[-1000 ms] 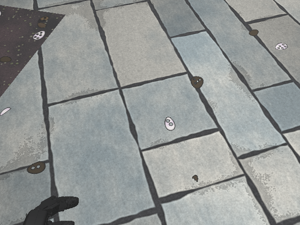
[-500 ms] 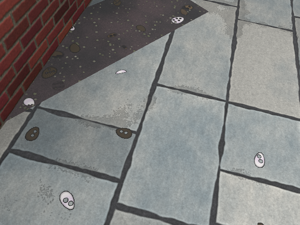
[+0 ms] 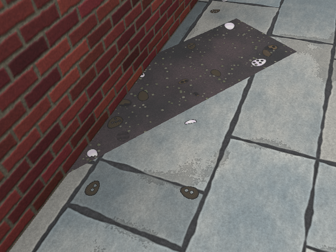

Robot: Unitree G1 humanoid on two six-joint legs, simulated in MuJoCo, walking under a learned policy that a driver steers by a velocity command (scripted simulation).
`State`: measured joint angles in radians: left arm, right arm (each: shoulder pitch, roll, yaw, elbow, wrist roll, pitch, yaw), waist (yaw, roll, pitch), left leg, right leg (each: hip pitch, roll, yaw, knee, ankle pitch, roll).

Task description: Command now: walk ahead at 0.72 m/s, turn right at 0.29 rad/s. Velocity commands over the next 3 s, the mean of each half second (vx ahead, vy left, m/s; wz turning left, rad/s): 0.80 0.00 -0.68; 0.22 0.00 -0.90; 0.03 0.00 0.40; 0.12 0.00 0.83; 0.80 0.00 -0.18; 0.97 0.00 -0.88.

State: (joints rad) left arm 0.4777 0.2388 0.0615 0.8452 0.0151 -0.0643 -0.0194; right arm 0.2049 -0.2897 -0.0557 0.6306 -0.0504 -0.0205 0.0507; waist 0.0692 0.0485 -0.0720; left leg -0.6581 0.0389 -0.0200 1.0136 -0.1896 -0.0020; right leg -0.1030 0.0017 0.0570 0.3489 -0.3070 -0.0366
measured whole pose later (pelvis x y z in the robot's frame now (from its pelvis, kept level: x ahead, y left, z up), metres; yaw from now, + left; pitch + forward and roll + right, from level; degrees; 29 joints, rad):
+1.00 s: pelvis +0.53 -0.08 -0.01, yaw -50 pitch +2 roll +1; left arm 0.17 0.33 0.08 0.60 -0.02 0.06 0.05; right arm 0.04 -0.31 -0.05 0.62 -0.01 -0.04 -0.03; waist 0.03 0.04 0.06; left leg -0.63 -0.03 -0.19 0.79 -0.14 -0.11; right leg -0.31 0.23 0.30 0.53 -0.20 -0.10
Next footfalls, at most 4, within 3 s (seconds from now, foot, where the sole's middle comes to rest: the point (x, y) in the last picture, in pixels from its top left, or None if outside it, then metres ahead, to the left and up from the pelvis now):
0.18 left None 0.23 0.15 -0.78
0.60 right None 0.53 -0.16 -0.78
1.10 left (226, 206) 0.75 -0.11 -0.78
1.46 right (261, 251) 0.56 -0.23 -0.78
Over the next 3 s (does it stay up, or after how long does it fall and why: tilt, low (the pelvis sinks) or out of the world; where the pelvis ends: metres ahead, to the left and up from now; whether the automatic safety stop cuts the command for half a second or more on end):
stays up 1.44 -0.29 -0.02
